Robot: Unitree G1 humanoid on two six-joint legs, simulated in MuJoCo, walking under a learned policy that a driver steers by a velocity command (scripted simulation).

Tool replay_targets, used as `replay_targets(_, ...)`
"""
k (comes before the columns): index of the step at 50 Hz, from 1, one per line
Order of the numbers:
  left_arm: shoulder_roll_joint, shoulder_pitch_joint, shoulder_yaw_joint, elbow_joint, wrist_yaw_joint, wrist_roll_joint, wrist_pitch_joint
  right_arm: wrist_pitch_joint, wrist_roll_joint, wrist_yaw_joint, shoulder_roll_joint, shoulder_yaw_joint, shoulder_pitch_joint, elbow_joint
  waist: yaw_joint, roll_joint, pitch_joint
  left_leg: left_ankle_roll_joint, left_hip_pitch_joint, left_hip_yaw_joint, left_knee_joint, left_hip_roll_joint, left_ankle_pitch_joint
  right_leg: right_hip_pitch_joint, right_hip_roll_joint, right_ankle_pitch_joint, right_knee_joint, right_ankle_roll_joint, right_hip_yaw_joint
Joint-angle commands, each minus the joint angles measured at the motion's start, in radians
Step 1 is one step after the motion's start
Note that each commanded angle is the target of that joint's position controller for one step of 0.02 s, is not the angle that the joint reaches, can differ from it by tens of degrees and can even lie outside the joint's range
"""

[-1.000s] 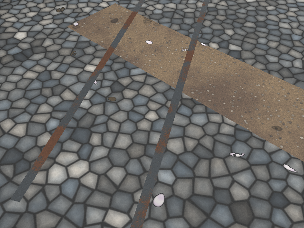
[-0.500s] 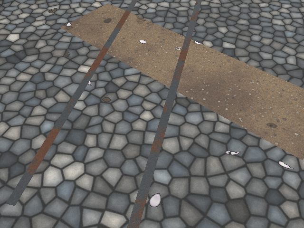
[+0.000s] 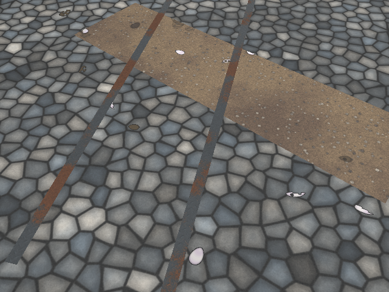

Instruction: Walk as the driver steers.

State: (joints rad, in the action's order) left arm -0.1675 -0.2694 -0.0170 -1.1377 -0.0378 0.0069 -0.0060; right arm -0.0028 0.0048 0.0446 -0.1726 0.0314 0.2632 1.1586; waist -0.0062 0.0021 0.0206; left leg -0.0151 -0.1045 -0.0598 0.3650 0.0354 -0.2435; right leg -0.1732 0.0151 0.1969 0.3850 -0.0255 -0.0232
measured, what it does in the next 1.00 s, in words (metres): goes down: right foot 0.12 m lower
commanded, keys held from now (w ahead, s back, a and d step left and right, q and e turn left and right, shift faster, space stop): no key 0.14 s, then w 0.86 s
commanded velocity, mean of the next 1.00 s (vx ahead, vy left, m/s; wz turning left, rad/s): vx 0.31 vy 0.00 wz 0.00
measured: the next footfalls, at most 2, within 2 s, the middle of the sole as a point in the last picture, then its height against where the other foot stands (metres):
right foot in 0.96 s outside the picture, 0.12 m lower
left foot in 1.44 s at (189, 242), level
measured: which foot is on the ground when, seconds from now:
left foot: down 0.00-0.96, up 0.98-1.00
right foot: down 0.00-0.42, up 0.44-0.94, down 0.96-1.00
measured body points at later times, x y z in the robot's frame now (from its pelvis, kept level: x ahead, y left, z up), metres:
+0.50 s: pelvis +0.06 +0.03 -0.01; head +0.06 +0.04 +0.44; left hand +0.03 +0.26 -0.17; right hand +0.03 -0.21 -0.15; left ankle +0.01 +0.10 -0.75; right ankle +0.02 -0.09 -0.71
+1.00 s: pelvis +0.37 -0.03 -0.13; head +0.42 -0.04 +0.32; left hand +0.58 +0.19 -0.24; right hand +0.22 -0.25 -0.26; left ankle +0.05 +0.11 -0.67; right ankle +0.47 -0.10 -0.87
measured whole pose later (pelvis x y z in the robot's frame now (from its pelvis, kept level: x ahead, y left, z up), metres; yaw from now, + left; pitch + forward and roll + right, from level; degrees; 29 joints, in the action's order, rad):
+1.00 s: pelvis +0.37 -0.03 -0.13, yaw +1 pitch +3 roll +2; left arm -0.22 0.02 0.06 -0.89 0.04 0.05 0.10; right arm 0.11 0.00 0.06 -0.18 -0.03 0.52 1.14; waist 0.12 -0.01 0.07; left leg -0.07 0.02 -0.03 1.18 0.04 -0.72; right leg -0.41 -0.02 0.02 0.41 -0.07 -0.09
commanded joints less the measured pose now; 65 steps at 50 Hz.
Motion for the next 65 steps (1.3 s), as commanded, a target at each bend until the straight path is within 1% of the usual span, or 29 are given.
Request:
replay_targets(1,-0.083,-0.059,0.013,0.008,-0.003,0.000,0.004,0.004,0.000,0.003,-0.079,-0.011,0.060,-0.006,0.000,-0.003,0.037,-0.031,-0.085,-0.075,-0.062,-0.095,0.138,0.033,-0.101,-0.108,-0.059,-0.024,0.105)
replay_targets(7,-0.074,-0.070,0.014,0.003,-0.004,0.000,0.005,0.005,0.001,0.005,-0.069,-0.011,0.074,-0.001,0.000,-0.003,0.040,-0.029,-0.087,-0.073,-0.058,-0.096,0.136,0.031,-0.100,-0.109,-0.059,-0.026,0.106)
replay_targets(11,-0.117,-0.105,0.039,0.002,0.001,0.004,-0.011,-0.003,0.013,-0.001,-0.077,-0.024,0.092,-0.015,-0.008,-0.048,0.064,-0.064,-0.178,-0.025,0.031,-0.020,-0.281,-0.003,-0.076,0.414,-0.074,-0.075,0.145)
replay_targets(15,-0.142,-0.212,0.068,-0.013,0.004,0.015,-0.013,0.020,0.037,-0.019,-0.028,-0.019,0.034,-0.081,-0.049,-0.136,0.142,-0.064,-0.335,0.072,0.277,-0.011,-0.202,-0.013,-0.277,0.621,-0.236,-0.198,0.435)
replay_targets(19,-0.150,-0.072,0.083,0.042,0.015,0.006,0.007,0.054,0.021,-0.038,-0.022,-0.029,0.149,-0.078,0.054,-0.107,0.122,-0.084,-0.081,0.087,0.152,-0.030,-0.158,-0.219,-0.233,0.522,-0.194,-0.166,0.330)
replay_targets(20,-0.133,-0.017,0.083,0.065,0.018,0.001,0.010,0.058,0.016,-0.036,-0.019,-0.033,0.241,-0.044,0.096,-0.071,0.130,-0.091,0.063,0.082,0.062,-0.003,-0.148,-0.328,-0.167,0.504,-0.111,-0.133,0.251)
replay_targets(21,-0.089,0.029,0.071,0.095,0.023,-0.001,0.020,0.064,0.022,-0.026,-0.060,-0.045,0.337,-0.023,0.133,0.061,0.123,-0.108,0.189,-0.099,-0.075,-0.114,-0.256,-0.458,-0.080,0.439,0.084,-0.088,0.140)
replay_targets(22,-0.026,0.069,0.052,0.141,0.032,-0.002,0.033,0.066,0.009,-0.021,-0.162,-0.075,0.427,-0.009,0.159,0.291,0.123,-0.171,0.223,-0.459,-0.278,-0.323,-0.511,-0.573,0.040,0.307,0.360,-0.043,-0.040)
replay_targets(23,-0.103,0.092,0.066,0.156,0.037,0.030,0.041,0.058,0.014,-0.019,-0.161,-0.080,0.396,-0.011,0.127,0.183,0.194,-0.209,0.153,-0.504,-0.279,-0.378,-0.469,-0.610,-0.010,0.271,0.482,-0.053,0.003)
replay_targets(24,-0.101,0.072,0.068,0.149,0.046,0.029,0.049,0.061,0.018,-0.020,-0.129,-0.074,0.328,-0.038,0.081,0.102,0.191,-0.204,0.123,-0.437,-0.269,-0.348,-0.366,-0.592,-0.037,0.204,0.531,-0.055,0.028)
replay_targets(29,-0.092,0.083,0.078,0.157,0.074,0.022,0.055,0.095,0.005,-0.013,-0.079,-0.062,0.269,-0.063,0.014,0.077,0.109,-0.161,0.170,-0.150,-0.257,-0.229,0.174,-0.515,-0.056,0.012,0.455,-0.020,-0.003)
replay_targets(33,-0.076,0.130,0.070,0.185,0.084,0.029,0.033,0.103,0.024,-0.016,-0.092,-0.065,0.337,-0.047,0.033,0.124,0.062,-0.184,0.133,-0.050,-0.183,-0.227,0.442,-0.423,-0.037,-0.130,0.481,-0.022,-0.047)
replay_targets(35,-0.095,0.179,0.074,0.207,0.086,0.035,0.033,0.106,0.021,-0.015,-0.085,-0.064,0.357,-0.046,0.038,0.082,0.086,-0.196,0.153,-0.046,-0.154,-0.245,0.479,-0.484,-0.055,-0.134,0.478,-0.039,-0.041)
replay_targets(38,-0.126,0.396,0.087,0.302,0.085,0.023,0.079,0.136,0.032,0.001,-0.097,-0.071,0.388,-0.025,0.095,0.056,0.172,-0.198,0.368,-0.093,-0.117,-0.247,0.391,-0.767,-0.099,-0.256,0.310,-0.044,0.033)
replay_targets(40,-0.111,0.429,0.080,0.339,0.094,0.017,0.092,0.149,0.041,0.006,-0.105,-0.078,0.323,-0.042,0.087,0.026,0.193,-0.169,0.271,-0.044,-0.091,-0.199,0.316,-0.645,-0.112,-0.408,0.094,-0.040,0.027)
replay_targets(42,-0.070,0.424,0.071,0.335,0.113,0.008,0.086,0.151,0.021,0.005,-0.081,-0.070,0.299,-0.053,0.116,-0.014,0.153,-0.138,0.089,-0.013,-0.072,-0.176,0.219,-0.339,-0.080,-0.633,-0.006,-0.048,-0.023)
replay_targets(45,-0.108,0.352,0.076,0.307,0.100,0.019,0.086,0.138,0.031,0.010,-0.100,-0.073,0.331,-0.039,0.122,-0.011,0.142,-0.131,0.150,-0.017,0.122,-0.148,0.300,-0.261,-0.065,-0.597,-0.063,-0.052,-0.035)
replay_targets(47,-0.161,0.068,0.100,0.208,0.070,0.027,0.097,0.114,0.048,0.016,-0.129,-0.078,0.334,-0.030,0.021,-0.013,0.005,-0.127,0.137,-0.012,0.507,-0.116,0.493,0.006,-0.031,-0.538,-0.058,-0.064,-0.084)
replay_targets(48,-0.194,-0.129,0.114,0.147,0.062,0.044,0.103,0.105,0.028,0.018,-0.135,-0.081,0.321,-0.023,-0.087,-0.029,-0.080,-0.115,0.013,0.016,0.800,-0.075,0.423,0.248,-0.062,-0.590,-0.070,-0.068,-0.103)
replay_targets(49,-0.242,-0.208,0.125,0.125,0.068,0.073,0.111,0.107,-0.011,0.015,-0.061,-0.082,0.436,0.007,-0.061,-0.224,-0.194,-0.079,-0.290,0.072,1.246,0.047,-0.417,0.556,-0.239,-0.982,0.152,-0.105,0.026)
replay_targets(50,-0.270,-0.306,0.127,0.145,0.083,0.060,0.103,0.121,-0.074,0.024,-0.058,-0.082,0.519,-0.002,-0.068,-0.223,-0.461,-0.063,-0.576,-0.070,1.515,0.042,-0.579,0.903,-0.486,-1.343,0.431,-0.228,0.297)
replay_targets(51,-0.289,-0.290,0.135,0.159,0.087,0.030,0.085,0.123,-0.090,0.028,-0.108,-0.081,0.412,-0.050,-0.136,-0.162,-0.576,-0.056,-0.736,-0.055,1.554,0.007,-0.460,0.923,-0.556,-0.807,0.240,-0.353,0.514)
replay_targets(52,-0.227,-0.198,0.122,0.177,0.058,0.040,0.073,0.111,-0.050,0.013,-0.122,-0.083,0.271,-0.085,-0.099,-0.057,-0.430,-0.052,-0.746,0.019,1.443,-0.057,-0.313,0.682,-0.478,-0.329,0.049,-0.313,0.490)
replay_targets(53,-0.172,-0.117,0.104,0.177,0.036,0.041,0.078,0.104,-0.007,-0.006,-0.113,-0.086,0.139,-0.118,-0.081,-0.023,-0.239,-0.049,-0.757,0.049,1.368,-0.067,-0.228,0.438,-0.426,-0.206,-0.043,-0.297,0.444)
replay_targets(55,-0.153,-0.135,0.091,0.148,0.019,0.023,0.095,0.064,0.064,-0.036,-0.062,-0.082,0.114,-0.129,-0.006,0.042,-0.104,-0.050,-0.631,0.038,1.293,-0.111,-0.243,0.096,-0.411,-0.330,-0.077,-0.306,0.394)
replay_targets(56,-0.141,-0.122,0.087,0.147,0.030,0.023,0.107,0.048,0.071,-0.049,-0.023,-0.072,0.135,-0.127,0.027,0.029,-0.051,-0.058,-0.570,0.017,1.211,-0.136,-0.227,-0.046,-0.380,-0.267,-0.101,-0.280,0.333)
replay_targets(58,-0.116,-0.071,0.075,0.132,0.041,0.011,0.130,0.043,0.046,-0.062,0.000,-0.065,0.027,-0.183,0.070,-0.028,0.058,-0.043,-0.535,0.031,0.871,-0.151,0.011,-0.207,-0.254,-0.298,-0.183,-0.200,0.172)
replay_targets(61,-0.094,-0.069,0.064,0.132,0.043,0.004,0.125,0.053,0.042,-0.075,0.001,-0.051,-0.048,-0.216,0.071,-0.100,0.043,-0.035,-0.338,0.104,0.485,-0.114,0.257,-0.239,-0.153,-0.456,-0.181,-0.171,0.013)
replay_targets(65,-0.128,-0.189,0.066,0.100,0.043,-0.006,0.115,0.059,0.020,-0.073,-0.047,-0.052,-0.212,-0.265,0.007,-0.064,0.064,-0.055,-0.349,0.129,0.312,-0.093,0.301,-0.028,-0.218,-0.433,-0.205,-0.164,0.053)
